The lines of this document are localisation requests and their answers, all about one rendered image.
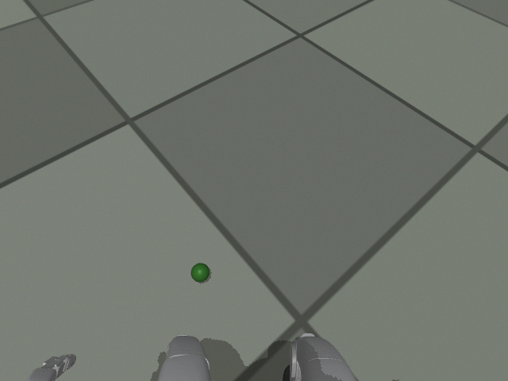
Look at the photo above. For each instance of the left robot hand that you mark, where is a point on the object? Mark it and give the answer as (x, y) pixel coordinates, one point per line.
(52, 368)

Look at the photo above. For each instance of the ball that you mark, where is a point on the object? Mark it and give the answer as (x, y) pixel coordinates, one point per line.
(200, 272)

